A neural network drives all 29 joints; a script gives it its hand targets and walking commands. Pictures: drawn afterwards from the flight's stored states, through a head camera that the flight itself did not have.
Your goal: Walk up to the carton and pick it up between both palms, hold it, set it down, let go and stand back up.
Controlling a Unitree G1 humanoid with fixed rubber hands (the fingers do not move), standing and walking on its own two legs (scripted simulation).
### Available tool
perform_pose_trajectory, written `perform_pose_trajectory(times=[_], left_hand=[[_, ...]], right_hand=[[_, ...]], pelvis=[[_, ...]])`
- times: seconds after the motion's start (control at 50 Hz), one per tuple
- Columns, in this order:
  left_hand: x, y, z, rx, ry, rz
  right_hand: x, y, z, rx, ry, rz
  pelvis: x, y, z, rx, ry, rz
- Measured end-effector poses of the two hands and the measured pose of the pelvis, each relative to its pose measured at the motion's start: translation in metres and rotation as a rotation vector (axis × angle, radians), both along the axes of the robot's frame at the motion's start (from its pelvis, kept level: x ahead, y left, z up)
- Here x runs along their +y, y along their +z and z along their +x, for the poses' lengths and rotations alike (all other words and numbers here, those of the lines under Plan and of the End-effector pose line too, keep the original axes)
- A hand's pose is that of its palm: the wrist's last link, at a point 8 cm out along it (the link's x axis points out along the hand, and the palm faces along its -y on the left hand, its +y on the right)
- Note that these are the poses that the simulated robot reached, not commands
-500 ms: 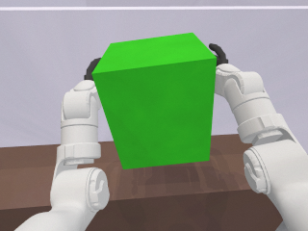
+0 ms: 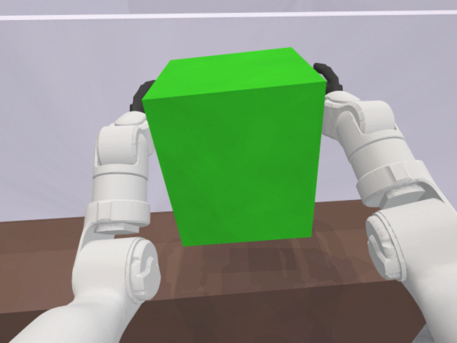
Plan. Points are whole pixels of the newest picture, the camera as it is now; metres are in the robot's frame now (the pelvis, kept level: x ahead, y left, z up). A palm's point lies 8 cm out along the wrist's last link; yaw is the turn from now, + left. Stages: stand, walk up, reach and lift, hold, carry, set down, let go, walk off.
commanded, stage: hold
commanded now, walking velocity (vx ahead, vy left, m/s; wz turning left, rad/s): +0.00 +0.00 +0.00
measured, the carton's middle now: (238, 145) +0.36 +0.00 +0.25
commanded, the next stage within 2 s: none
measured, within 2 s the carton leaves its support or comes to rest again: neither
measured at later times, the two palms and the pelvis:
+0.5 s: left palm (135, 128) +0.37 +0.17 +0.28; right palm (321, 109) +0.37 -0.13 +0.31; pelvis +0.00 +0.00 +0.00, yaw +1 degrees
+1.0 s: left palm (141, 121) +0.37 +0.16 +0.29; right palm (331, 104) +0.37 -0.14 +0.32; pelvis -0.01 +0.00 +0.00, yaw +0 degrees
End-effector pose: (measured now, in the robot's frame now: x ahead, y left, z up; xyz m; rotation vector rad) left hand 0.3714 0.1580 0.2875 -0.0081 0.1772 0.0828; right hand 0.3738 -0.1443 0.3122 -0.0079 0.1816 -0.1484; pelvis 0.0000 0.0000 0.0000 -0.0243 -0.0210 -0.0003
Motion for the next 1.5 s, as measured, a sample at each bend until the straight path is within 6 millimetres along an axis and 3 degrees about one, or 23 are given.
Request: perform_pose_trajectory(times=[0.52, 0.84, 1.2, 1.5], left_hand=[[0.011, -0.005, -0.004, -0.018, 0.010, -0.014], [0.001, -0.001, -0.007, -0.004, -0.006, -0.005], [0.001, 0.007, -0.001, -0.005, 0.009, 0.009], [0.008, -0.005, -0.001, -0.010, 0.007, -0.009]], right_hand=[[0.012, -0.004, 0.001, -0.009, 0.015, 0.010], [0.002, 0.002, -0.007, 0.004, -0.006, 0.013], [0.002, 0.000, 0.000, 0.009, 0.013, 0.015], [0.008, -0.005, -0.001, 0.009, 0.007, 0.014]], pelvis=[[0.002, 0.000, 0.004, -0.013, 0.013, -0.003], [0.003, 0.000, -0.004, -0.007, -0.001, -0.001], [-0.002, 0.000, -0.001, 0.010, 0.008, -0.001], [0.002, 0.000, 0.003, -0.006, 0.009, -0.006]])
